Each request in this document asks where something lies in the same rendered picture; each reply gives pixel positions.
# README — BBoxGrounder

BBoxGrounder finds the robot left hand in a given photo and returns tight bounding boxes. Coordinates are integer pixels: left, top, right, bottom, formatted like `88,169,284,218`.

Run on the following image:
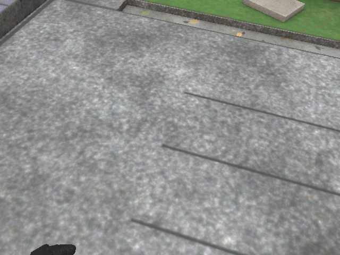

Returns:
30,244,76,255

